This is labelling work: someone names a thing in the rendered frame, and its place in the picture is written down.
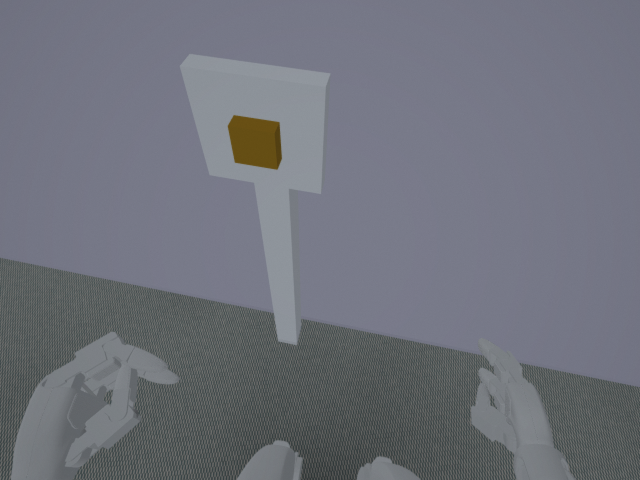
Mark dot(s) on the button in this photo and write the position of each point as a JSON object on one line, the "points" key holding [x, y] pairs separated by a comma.
{"points": [[255, 142]]}

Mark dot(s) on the robot left thigh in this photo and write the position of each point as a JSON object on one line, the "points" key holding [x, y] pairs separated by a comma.
{"points": [[273, 462]]}

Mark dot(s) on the right robot shin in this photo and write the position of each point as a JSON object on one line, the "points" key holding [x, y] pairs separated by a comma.
{"points": [[382, 459]]}

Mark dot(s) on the robot left hand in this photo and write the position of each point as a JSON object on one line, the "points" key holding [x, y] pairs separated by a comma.
{"points": [[48, 444]]}

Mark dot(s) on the panel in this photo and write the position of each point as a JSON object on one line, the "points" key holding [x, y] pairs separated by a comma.
{"points": [[220, 88]]}

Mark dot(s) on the robot right hand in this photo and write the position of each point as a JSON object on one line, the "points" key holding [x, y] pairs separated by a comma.
{"points": [[518, 403]]}

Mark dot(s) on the robot right forearm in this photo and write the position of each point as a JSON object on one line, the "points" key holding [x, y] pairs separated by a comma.
{"points": [[540, 462]]}

